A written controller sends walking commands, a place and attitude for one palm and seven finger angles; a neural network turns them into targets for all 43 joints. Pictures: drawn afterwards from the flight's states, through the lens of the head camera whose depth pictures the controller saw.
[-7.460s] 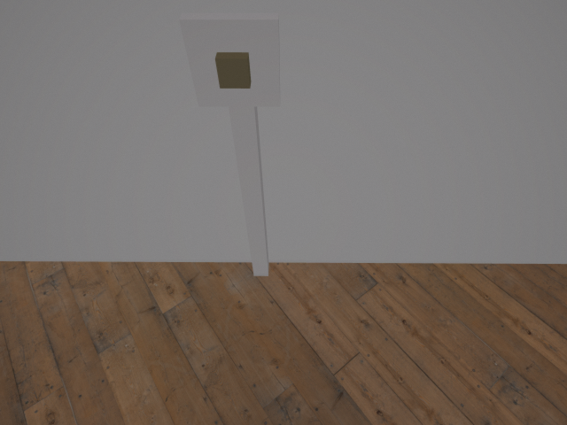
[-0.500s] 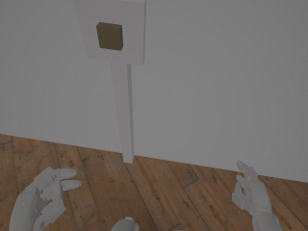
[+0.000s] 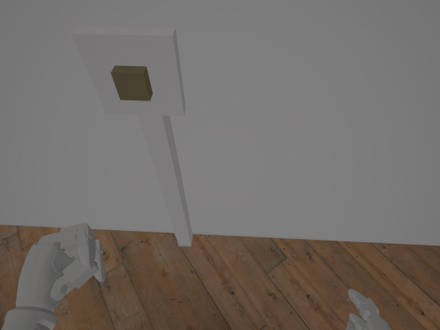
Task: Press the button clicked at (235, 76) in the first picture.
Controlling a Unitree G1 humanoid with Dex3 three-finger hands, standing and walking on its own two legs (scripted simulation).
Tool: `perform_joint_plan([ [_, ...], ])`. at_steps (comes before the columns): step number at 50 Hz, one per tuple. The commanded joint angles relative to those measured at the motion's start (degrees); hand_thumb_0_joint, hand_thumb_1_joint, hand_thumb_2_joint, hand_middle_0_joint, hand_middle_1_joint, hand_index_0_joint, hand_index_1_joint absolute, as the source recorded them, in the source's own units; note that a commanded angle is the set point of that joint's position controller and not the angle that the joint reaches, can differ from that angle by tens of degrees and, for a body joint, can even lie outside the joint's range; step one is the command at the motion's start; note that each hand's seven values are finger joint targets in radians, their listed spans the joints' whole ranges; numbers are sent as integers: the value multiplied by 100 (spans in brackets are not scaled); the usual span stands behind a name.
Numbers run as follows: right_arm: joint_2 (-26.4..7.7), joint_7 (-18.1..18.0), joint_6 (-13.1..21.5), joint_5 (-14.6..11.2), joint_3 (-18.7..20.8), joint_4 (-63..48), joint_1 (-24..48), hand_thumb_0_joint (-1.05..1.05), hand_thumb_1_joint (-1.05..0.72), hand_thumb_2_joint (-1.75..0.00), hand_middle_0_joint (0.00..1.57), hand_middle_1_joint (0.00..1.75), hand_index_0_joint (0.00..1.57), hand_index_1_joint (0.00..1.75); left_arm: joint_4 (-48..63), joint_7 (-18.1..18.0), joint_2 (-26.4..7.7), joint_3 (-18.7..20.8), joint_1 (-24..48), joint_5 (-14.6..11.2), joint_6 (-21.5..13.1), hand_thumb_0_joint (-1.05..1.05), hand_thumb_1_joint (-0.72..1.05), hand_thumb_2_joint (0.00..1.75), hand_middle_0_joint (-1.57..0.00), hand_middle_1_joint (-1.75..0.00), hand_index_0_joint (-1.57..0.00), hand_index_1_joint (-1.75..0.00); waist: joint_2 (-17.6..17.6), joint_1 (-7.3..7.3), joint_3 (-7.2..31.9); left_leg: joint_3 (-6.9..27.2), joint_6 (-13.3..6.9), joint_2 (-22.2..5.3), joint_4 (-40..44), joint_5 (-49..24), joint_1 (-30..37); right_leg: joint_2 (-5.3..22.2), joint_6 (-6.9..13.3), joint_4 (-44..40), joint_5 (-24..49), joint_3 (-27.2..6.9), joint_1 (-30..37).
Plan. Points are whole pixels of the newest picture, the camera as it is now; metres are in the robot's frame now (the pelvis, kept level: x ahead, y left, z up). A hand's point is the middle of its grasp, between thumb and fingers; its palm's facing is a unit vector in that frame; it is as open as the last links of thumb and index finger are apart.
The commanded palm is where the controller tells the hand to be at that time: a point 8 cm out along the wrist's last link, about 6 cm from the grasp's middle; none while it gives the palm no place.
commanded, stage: raise the hand and make a fist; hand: left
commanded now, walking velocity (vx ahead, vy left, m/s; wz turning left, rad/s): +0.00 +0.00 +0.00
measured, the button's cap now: (133, 82) +0.53 +0.20 +0.17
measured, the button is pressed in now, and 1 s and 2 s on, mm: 0 0 0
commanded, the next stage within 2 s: aim a knuckle at the button in 0.98 s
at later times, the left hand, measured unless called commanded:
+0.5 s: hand (53, 225) +0.23 +0.24 +0.15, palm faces +0.06 -1.00 -0.07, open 3.1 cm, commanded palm +0.20 +0.28 +0.16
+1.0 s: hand (58, 230) +0.22 +0.22 +0.16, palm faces +0.06 -1.00 -0.07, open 3.1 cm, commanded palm +0.18 +0.27 +0.17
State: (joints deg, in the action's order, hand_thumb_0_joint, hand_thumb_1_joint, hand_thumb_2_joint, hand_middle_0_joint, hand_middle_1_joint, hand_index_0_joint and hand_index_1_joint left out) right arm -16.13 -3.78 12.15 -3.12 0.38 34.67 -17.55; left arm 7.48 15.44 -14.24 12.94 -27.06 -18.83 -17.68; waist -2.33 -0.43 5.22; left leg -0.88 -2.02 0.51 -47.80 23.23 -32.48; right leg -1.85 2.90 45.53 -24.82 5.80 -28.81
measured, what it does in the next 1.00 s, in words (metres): stands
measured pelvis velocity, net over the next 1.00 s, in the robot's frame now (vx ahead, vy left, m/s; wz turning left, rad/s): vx -0.01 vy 0.01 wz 0.01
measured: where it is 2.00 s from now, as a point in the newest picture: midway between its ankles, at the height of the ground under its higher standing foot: outside the picture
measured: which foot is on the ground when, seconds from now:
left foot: down 0.00-1.00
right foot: down 0.00-1.00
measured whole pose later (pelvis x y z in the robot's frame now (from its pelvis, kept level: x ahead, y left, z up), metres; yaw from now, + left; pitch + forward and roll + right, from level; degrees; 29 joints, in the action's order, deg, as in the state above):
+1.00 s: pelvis -0.01 +0.01 +0.03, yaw +1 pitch -2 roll -1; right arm -14.4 -4.9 13.2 -3.5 -4.1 35.3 -12.9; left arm 11.4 14.0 -17.1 15.0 -13.3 -17.6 3.2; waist -2.6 2.1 2.0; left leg -0.9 -2.8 1.9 -32.6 15.7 -15.0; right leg -1.1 2.2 30.6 -17.4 5.4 -11.4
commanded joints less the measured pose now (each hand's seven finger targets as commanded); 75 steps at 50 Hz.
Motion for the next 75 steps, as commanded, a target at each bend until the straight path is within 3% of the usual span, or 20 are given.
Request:
perform_joint_plan([
  [1, -511, -89, 595, -36, 196, -1060, 651, 0, -90, -90, 20, 30, 20, 30, 1425, 68, -1098, 612, 516, -109, -140, 0, 90, 90, -130, -150, -130, -150, 35, 120, 1105, 283, -40, -79, 723, -1562, 952, 257, -317, -939, 1727, -570, 654],
  [4, -424, -76, 615, -15, 141, -1046, 717, 0, -90, -90, 20, 30, 20, 30, 1810, -248, -1068, 717, 639, -86, -142, 0, 90, 90, -130, -150, -130, -150, -165, 200, 1052, 324, 1, -118, 955, -1842, 1290, 145, -201, -865, 1832, -305, 698],
  [7, -430, -29, 590, -1, 87, -990, 737, 0, -90, -90, 20, 30, 20, 30, 1663, -376, -924, 623, 791, -97, 24, 0, 90, 90, -130, -150, -130, -150, -166, 139, 723, 382, 35, -138, 1051, -1901, 1374, 98, -171, -938, 1865, -224, 660],
  [10, -496, -15, 535, -43, 53, -1023, 745, 0, -90, -90, 20, 30, 20, 30, 1390, -230, -781, 334, 902, -27, 442, 0, 90, 90, -130, -150, -130, -150, -224, 111, 479, 420, 74, -165, 1227, -1847, 1467, 91, -173, -1079, 1814, -181, 635],
  [12, -533, -34, 498, -53, 31, -1051, 770, 0, -90, -90, 20, 30, 20, 30, 1173, -80, -759, 220, 978, -4, 815, 0, 90, 90, -130, -150, -130, -150, 26, 102, 343, 456, 50, -169, 1305, -1856, 1485, 81, -172, -1196, 1883, -187, 734],
  [16, -519, -100, 439, -57, -36, -1157, 856, 0, -90, -90, 20, 30, 20, 30, 1570, -6, -1140, 481, 1547, 8, 1229, 0, 90, 90, -130, -150, -130, -150, 33, 172, 527, 470, 39, -167, 1486, -1932, 1753, 101, -176, -1351, 1952, -178, 976],
  [18, -494, -111, 421, -26, -93, -1134, 923, 0, -90, -90, 20, 30, 20, 30, 1817, -63, -1370, 714, 1928, -5, 1260, 0, 90, 90, -130, -150, -130, -150, -53, 208, 649, 498, 50, -168, 1569, -2030, 1897, 93, -148, -1397, 1976, -176, 1129],
  [25, -436, -100, 477, -41, -164, -938, 1057, 0, -90, -90, 20, 30, 20, 30, 1651, -69, -1190, 676, 2351, -100, 1366, 0, 90, 90, -130, -150, -130, -150, -354, 206, 491, 563, 142, -184, 1787, -2088, 2254, 78, -113, -1603, 1873, -133, 1171],
  [31, -492, -128, 400, -101, -156, -995, 1200, 0, -90, -90, 20, 30, 20, 30, 1332, 102, -1224, 633, 2229, -71, 2083, 0, 90, 90, -130, -150, -130, -150, -137, 295, 274, 600, 144, -167, 2029, -1809, 2168, 104, -113, -1784, 1701, -128, 1312],
  [32, -501, -125, 385, -94, -153, -1003, 1215, 0, -90, -90, 20, 30, 20, 30, 1302, 86, -1259, 729, 2108, -90, 2138, 0, 90, 90, -130, -150, -130, -150, 172, 327, 307, 584, 113, -160, 2029, -1842, 2119, 89, -115, -1819, 1748, -132, 1418],
  [38, -460, -106, 370, -35, -150, -1013, 1274, 0, -90, -90, 20, 30, 20, 30, 1833, -151, -1390, 945, 2461, -90, 1928, 0, 90, 90, -130, -150, -130, -150, 24, 316, 443, 493, 81, -137, 2055, -1772, 2279, 87, -138, -1871, 1629, -189, 1407],
  [45, -438, -132, 483, -60, -154, -901, 1229, 0, -90, -90, 20, 30, 20, 30, 1672, -185, -1181, 560, 2555, 75, 1679, 0, 90, 90, -130, -150, -130, -150, -351, 207, 92, 495, 45, -120, 2158, -1106, 2259, 121, -134, -2040, 1102, -284, 1234],
  [52, -459, -173, 508, -53, -153, -880, 1286, 0, -90, -90, 20, 30, 20, 30, 1520, -124, -1364, 826, 2413, -33, 1769, 0, 90, 90, -130, -150, -130, -150, 162, 272, 158, 427, -13, -91, 2092, -1177, 2124, 138, -184, -2163, 1108, -373, 1439],
  [54, -432, -175, 534, -57, -161, -891, 1312, 0, -90, -90, 20, 30, 20, 30, 1596, -134, -1372, 858, 2525, -56, 1718, 0, 90, 90, -130, -150, -130, -150, -33, 277, 202, 392, -12, -67, 2080, -1219, 2187, 161, -190, -2153, 1157, -385, 1433],
  [57, -451, -196, 562, -56, -172, -750, 1260, 0, -90, -90, 20, 30, 20, 30, 1292, -161, -1222, 648, 3086, -41, 1645, 0, 90, 90, -130, -150, -130, -150, 76, 142, 29, 388, -26, -66, 2011, -1152, 2142, 152, -215, -2188, 1107, -440, 1279],
  [62, -507, -257, 531, -87, -148, -632, 1207, 0, -90, -90, 20, 30, 20, 30, 476, -92, -1407, 651, 3689, 19, 1631, 0, 90, 90, -130, -150, -130, -150, 300, 93, -29, 342, -51, -33, 1905, -1042, 1923, 235, -266, -2285, 911, -678, 1289],
  [65, -495, -275, 514, -99, -148, -638, 1243, 0, -90, -90, 20, 30, 20, 30, 243, -51, -1505, 622, 4229, 84, 1581, 0, 90, 90, -130, -150, -130, -150, 43, 85, 198, 312, -50, -9, 1867, -1065, 1995, 301, -267, -2266, 921, -772, 1366],
  [71, -462, -188, 498, -68, -132, -675, 1150, 0, -90, -90, 20, 30, 20, 30, 13, -135, -1536, 760, 4357, 115, 1374, 0, 90, 90, -130, -150, -130, -150, -16, 224, 922, 240, -44, 17, 1804, -1886, 2208, 294, -260, -1913, 2311, -637, 1845],
  [73, -499, -157, 427, -62, -110, -677, 1097, 0, -90, -90, 20, 30, 20, 30, -295, -166, -1580, 884, 4207, 97, 1420, 0, 90, 90, -130, -150, -130, -150, 481, 244, 874, 199, -50, 14, 1757, -1956, 1952, 357, -372, -1884, 2775, -743, 1987],
  [75, -506, -123, 337, -68, -90, -698, 1071, 0, -90, -90, 20, 30, 20, 30, -526, -191, -1633, 1027, 4064, 108, 1494, 0, 90, 90, -130, -150, -130, -150, 445, 293, 761, 140, -29, 23, 1767, -1987, 1836, 397, -417, -1856, 3098, -763, 1997],
])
